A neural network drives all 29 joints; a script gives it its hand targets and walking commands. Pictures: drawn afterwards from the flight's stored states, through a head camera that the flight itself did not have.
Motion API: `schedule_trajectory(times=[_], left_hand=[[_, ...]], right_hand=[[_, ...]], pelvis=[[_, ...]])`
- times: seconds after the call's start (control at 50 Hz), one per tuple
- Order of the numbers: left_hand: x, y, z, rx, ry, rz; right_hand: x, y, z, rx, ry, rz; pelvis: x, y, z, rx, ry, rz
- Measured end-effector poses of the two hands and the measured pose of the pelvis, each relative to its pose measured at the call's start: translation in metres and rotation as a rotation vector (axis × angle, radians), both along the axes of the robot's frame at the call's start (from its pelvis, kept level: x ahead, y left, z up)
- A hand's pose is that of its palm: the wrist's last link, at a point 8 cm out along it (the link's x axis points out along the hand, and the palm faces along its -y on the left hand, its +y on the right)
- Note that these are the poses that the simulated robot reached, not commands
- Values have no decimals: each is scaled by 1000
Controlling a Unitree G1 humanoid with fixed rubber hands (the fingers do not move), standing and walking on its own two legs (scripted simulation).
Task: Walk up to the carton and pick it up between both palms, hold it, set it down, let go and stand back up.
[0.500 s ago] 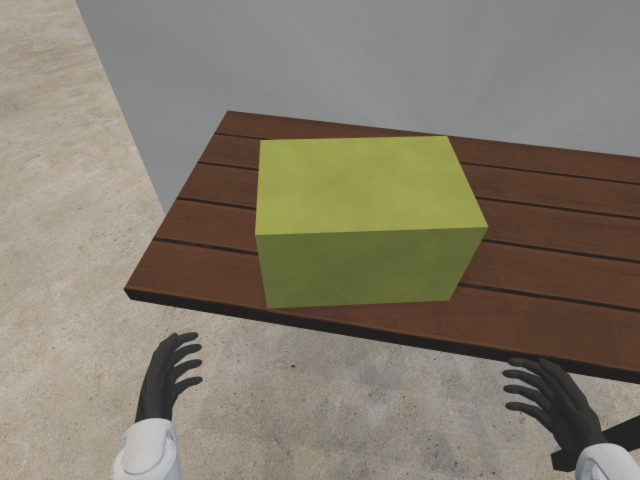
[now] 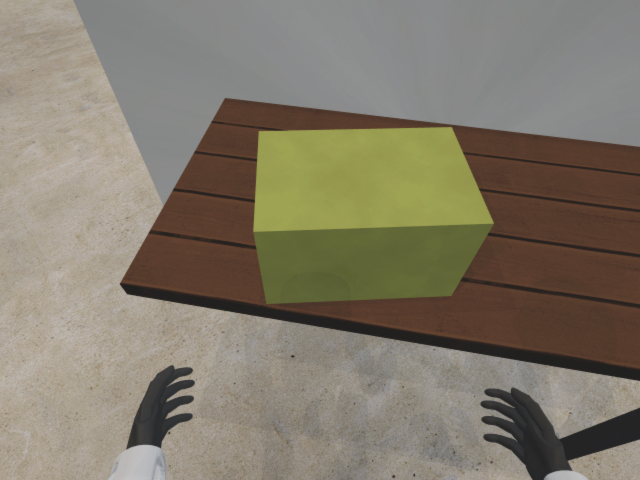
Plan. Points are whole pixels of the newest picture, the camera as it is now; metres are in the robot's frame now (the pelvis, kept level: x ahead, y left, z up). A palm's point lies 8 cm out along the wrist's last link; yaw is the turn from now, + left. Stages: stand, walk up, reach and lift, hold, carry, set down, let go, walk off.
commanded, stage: set down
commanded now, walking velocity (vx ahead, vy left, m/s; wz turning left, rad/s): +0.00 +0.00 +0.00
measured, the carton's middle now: (358, 216) +0.48 -0.01 +0.02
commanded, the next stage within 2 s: let go in 0.86 s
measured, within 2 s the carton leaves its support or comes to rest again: neither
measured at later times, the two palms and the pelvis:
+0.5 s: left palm (148, 441) +0.15 +0.23 -0.06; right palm (523, 465) +0.17 -0.23 -0.07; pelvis +0.01 +0.00 +0.00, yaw +0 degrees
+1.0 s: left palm (156, 435) +0.16 +0.23 -0.07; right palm (506, 459) +0.18 -0.22 -0.09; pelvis +0.02 +0.00 +0.00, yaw +0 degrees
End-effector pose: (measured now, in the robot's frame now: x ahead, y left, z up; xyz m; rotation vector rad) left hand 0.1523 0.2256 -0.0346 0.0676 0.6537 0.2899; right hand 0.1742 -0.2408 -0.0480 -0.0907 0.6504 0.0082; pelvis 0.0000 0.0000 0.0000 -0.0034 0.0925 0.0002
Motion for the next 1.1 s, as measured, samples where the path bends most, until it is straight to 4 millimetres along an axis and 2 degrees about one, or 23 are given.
schedule_trajectory(times=[0.3,0.74,1.1], left_hand=[[0,9,-12,8,42,-29],[2,8,-33,-33,134,-57],[10,8,-37,-32,152,-78]], right_hand=[[-4,6,-15,-29,19,-50],[-2,20,-39,-57,92,-57],[6,26,-44,-75,91,-48]], pelvis=[[8,1,0,-1,10,0],[16,1,0,-2,10,0],[20,2,0,-2,8,0]])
